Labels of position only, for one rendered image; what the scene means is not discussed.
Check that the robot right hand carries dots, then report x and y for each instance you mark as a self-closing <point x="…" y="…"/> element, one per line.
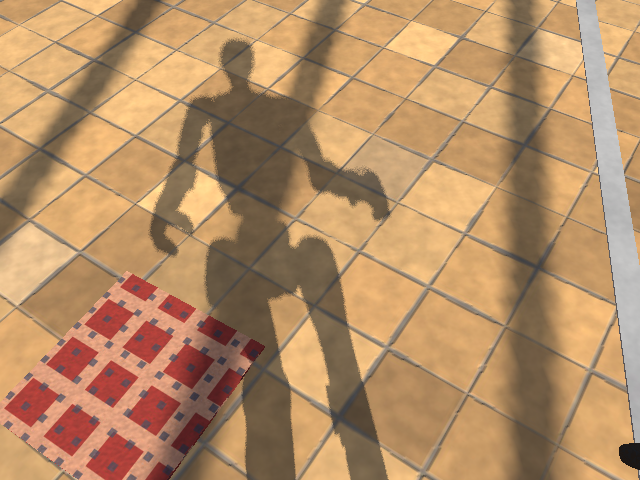
<point x="630" y="454"/>

